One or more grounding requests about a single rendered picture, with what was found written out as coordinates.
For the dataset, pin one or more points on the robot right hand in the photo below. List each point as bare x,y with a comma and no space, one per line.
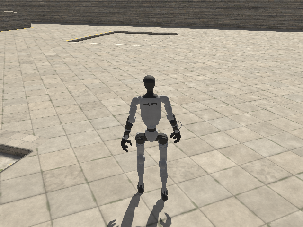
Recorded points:
177,135

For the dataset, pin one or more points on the robot right forearm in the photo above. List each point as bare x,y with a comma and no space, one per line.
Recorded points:
174,124

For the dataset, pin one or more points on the robot right upper arm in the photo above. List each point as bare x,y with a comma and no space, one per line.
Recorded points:
167,106

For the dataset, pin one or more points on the robot left upper arm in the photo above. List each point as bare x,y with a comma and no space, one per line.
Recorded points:
133,108

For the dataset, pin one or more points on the left robot foot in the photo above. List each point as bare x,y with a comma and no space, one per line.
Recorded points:
140,189

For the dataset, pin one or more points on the robot left hand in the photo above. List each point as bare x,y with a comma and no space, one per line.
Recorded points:
124,146

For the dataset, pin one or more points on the robot left shin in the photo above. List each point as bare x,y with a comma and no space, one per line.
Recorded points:
140,170

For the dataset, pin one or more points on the robot left forearm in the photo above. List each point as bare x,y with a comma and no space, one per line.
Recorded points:
127,129

